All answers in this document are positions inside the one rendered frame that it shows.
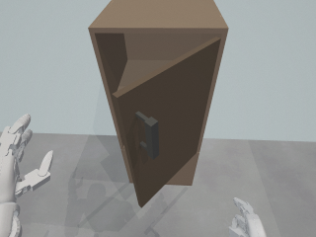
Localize robot right hand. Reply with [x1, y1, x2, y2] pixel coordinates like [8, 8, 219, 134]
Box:
[228, 197, 267, 237]

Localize cupboard door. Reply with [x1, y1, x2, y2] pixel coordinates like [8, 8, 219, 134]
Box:
[112, 37, 221, 208]

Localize left robot forearm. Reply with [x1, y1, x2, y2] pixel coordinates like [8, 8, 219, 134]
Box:
[0, 201, 23, 237]

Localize robot left hand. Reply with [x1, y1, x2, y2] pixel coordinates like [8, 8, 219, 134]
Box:
[0, 114, 53, 203]

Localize handle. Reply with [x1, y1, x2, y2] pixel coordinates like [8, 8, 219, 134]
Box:
[135, 111, 159, 160]

